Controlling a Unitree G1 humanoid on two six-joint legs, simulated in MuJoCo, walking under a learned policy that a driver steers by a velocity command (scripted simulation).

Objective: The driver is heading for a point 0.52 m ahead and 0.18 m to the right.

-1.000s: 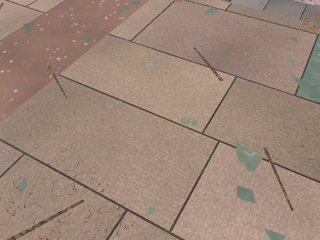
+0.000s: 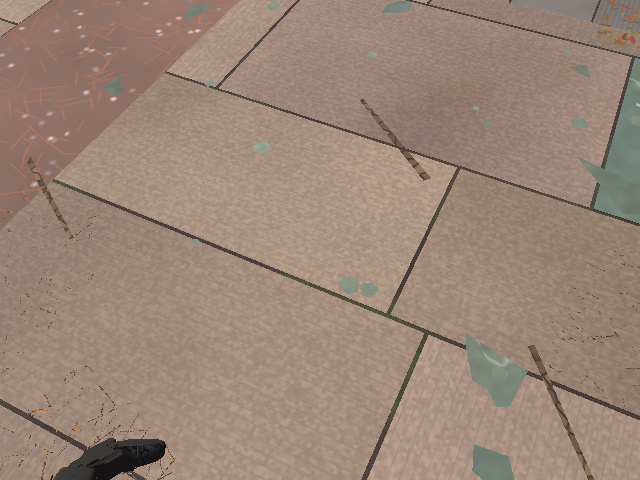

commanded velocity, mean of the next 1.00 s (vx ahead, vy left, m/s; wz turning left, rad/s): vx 0.43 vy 0.00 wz -0.26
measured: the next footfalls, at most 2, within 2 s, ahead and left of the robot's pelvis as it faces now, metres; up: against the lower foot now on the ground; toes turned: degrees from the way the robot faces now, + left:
left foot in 0.50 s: +0.47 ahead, +0.14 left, +0.00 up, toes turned -6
right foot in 0.96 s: +0.63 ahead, -0.17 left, +0.00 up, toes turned -20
